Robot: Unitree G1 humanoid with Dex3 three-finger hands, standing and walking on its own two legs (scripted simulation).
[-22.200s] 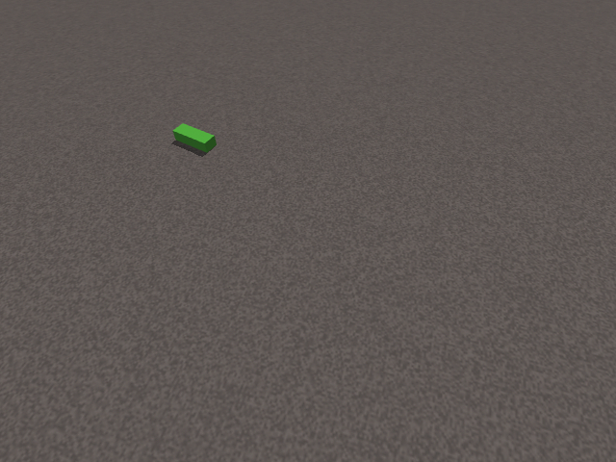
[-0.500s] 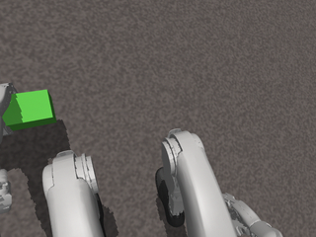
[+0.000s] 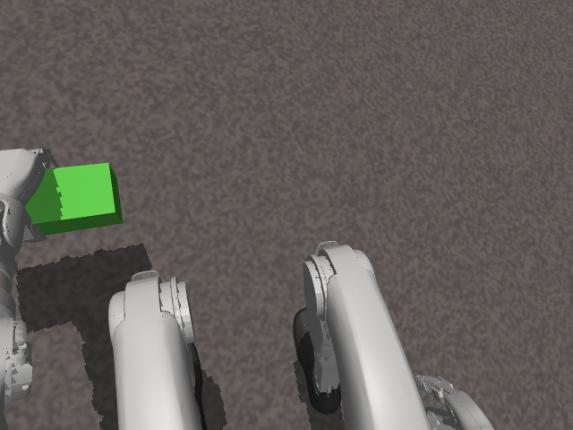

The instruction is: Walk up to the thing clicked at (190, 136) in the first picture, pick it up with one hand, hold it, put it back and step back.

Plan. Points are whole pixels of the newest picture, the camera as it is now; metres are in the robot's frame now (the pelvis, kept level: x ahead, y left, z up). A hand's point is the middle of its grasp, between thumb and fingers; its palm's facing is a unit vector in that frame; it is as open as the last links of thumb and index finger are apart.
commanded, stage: lift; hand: left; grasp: from above
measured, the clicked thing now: (32, 204) +0.44 +0.32 -0.17
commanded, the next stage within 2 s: hold in 1.50 s
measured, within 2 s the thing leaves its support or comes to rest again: neither
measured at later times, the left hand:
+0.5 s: hand out of the picture +0.38 +0.31 +0.01, palm faces -0.42 -0.10 -0.90, open 10.7 cm
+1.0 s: hand out of the picture +0.33 +0.28 +0.21, palm faces -0.47 -0.12 -0.88, open 10.7 cm
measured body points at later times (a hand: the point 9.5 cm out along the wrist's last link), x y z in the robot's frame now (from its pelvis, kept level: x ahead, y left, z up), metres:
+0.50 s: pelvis +0.00 +0.00 +0.11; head +0.17 +0.05 +0.52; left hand +0.39 +0.31 +0.06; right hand +0.14 -0.26 +0.00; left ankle +0.08 +0.13 -0.32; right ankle +0.11 -0.14 -0.32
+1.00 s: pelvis +0.03 +0.00 +0.29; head +0.11 +0.02 +0.73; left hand +0.35 +0.29 +0.26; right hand +0.17 -0.25 +0.17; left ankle +0.08 +0.13 -0.32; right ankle +0.11 -0.14 -0.32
